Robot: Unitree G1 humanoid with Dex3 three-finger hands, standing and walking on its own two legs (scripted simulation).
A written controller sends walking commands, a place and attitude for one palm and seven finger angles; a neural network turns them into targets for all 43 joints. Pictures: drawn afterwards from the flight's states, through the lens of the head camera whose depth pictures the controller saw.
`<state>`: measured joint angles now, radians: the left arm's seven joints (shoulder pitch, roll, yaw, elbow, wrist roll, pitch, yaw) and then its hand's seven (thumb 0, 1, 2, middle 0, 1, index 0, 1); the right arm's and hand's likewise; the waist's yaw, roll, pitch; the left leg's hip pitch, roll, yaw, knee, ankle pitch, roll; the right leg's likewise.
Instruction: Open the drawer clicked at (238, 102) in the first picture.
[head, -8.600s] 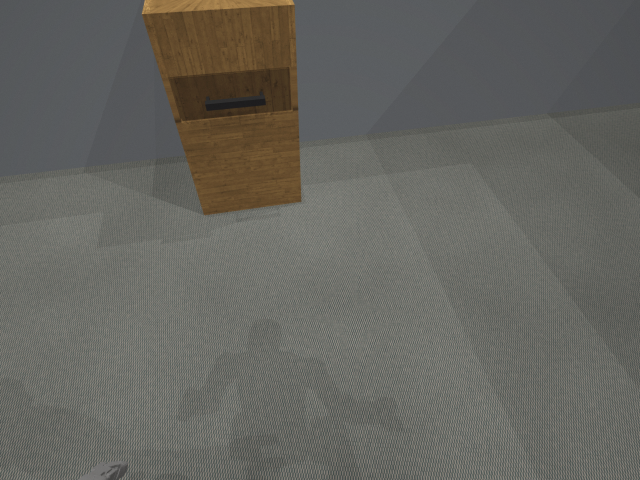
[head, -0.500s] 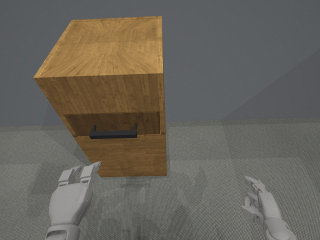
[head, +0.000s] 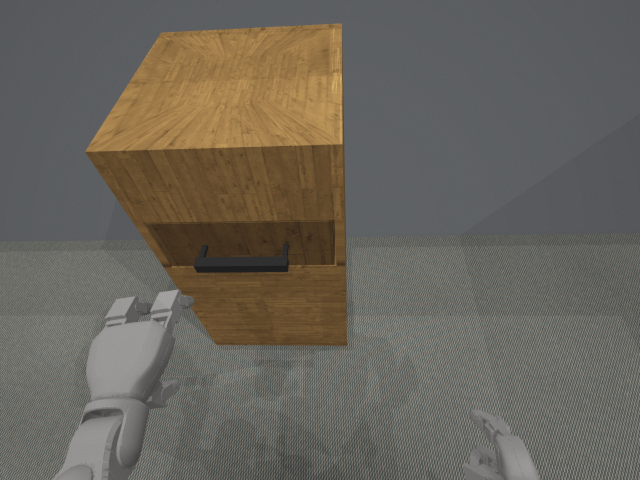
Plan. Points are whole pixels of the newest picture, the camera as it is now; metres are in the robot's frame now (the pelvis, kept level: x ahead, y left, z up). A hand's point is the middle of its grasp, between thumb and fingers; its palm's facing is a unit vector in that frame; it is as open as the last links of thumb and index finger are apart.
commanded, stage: raise the hand with hooked fingers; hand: left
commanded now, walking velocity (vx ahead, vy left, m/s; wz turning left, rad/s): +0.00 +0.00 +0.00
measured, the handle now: (243, 256) +0.55 +0.25 -0.20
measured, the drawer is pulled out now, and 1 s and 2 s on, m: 0.00 0.00 0.00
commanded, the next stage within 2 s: move the hooked fingers above the handle in 1.04 s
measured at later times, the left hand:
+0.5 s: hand (132, 296) +0.30 +0.26 +0.07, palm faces +0.06 -0.08 -1.00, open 13.6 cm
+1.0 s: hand (140, 279) +0.31 +0.25 +0.09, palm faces +0.04 -0.09 -1.00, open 13.8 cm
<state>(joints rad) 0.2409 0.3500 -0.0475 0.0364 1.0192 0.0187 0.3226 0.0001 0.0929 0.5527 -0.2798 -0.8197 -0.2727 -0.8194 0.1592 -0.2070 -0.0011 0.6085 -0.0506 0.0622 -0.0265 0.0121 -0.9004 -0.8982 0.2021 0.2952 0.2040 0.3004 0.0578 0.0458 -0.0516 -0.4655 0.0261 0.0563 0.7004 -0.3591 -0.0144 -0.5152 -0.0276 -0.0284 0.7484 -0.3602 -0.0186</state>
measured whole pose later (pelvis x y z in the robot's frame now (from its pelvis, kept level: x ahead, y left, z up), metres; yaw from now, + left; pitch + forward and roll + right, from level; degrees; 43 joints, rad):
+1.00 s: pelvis +0.01 +0.02 +0.02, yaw +1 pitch +3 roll +1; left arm -0.06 0.43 -0.05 0.08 0.96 0.00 0.13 0.00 -0.49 0.30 -0.32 -1.20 -0.32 -1.20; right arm 0.15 -0.26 -0.04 0.64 0.00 0.09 -0.02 0.01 -0.90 -0.90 0.20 0.29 0.20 0.30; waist 0.08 0.07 -0.01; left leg -0.26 0.00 0.05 0.48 -0.27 0.01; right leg -0.30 -0.04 -0.04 0.51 -0.27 0.00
